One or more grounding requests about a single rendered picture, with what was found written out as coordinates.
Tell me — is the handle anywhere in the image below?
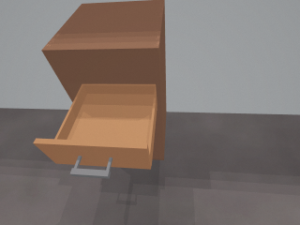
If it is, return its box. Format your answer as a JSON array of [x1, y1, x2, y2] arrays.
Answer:
[[70, 156, 113, 179]]

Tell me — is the drawer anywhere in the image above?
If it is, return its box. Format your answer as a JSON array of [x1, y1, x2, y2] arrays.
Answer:
[[33, 83, 158, 170]]

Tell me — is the cabinet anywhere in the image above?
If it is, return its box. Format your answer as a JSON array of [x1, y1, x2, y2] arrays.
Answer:
[[42, 0, 167, 160]]

